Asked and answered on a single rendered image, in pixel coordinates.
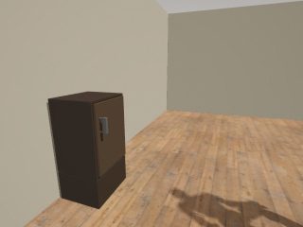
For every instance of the cupboard door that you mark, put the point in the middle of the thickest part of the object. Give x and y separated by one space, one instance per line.
110 147

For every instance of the handle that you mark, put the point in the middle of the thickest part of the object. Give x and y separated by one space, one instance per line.
105 125

